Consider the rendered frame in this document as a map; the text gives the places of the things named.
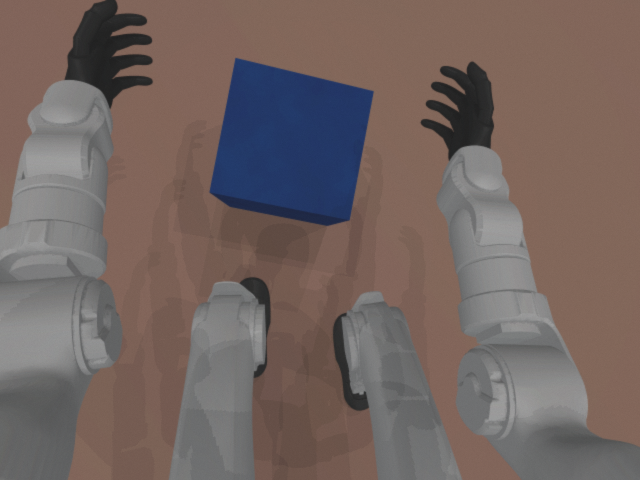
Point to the left robot hand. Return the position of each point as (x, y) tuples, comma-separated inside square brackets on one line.
[(90, 60)]

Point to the robot right forearm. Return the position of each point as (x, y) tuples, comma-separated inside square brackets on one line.
[(500, 303)]

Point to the right robot upper arm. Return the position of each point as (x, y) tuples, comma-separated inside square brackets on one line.
[(530, 403)]

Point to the right robot hand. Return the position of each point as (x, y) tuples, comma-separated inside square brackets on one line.
[(473, 124)]

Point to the right robot thigh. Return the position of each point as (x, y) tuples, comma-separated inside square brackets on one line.
[(409, 437)]

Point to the robot left forearm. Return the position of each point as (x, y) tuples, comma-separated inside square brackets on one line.
[(59, 198)]

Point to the carton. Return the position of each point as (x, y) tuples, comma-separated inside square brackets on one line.
[(291, 144)]

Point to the left robot upper arm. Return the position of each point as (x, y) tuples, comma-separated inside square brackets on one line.
[(55, 334)]

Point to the right robot foot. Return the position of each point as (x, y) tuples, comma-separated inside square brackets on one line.
[(357, 401)]

